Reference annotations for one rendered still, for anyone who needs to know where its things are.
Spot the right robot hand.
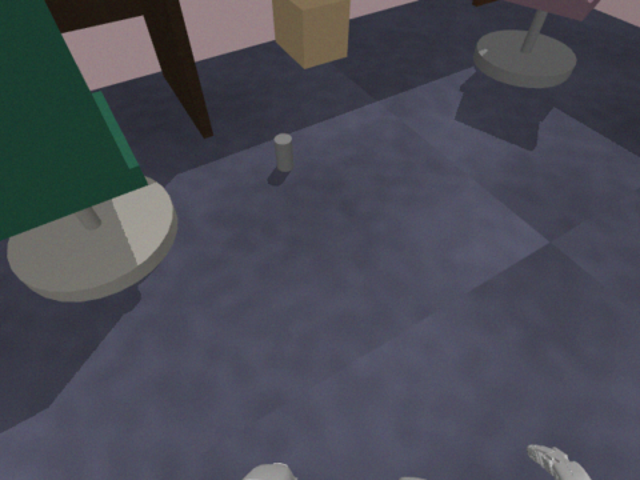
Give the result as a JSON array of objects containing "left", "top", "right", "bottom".
[{"left": 526, "top": 445, "right": 591, "bottom": 480}]

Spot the office chair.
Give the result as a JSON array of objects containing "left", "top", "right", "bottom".
[
  {"left": 0, "top": 0, "right": 178, "bottom": 302},
  {"left": 473, "top": 0, "right": 601, "bottom": 88}
]

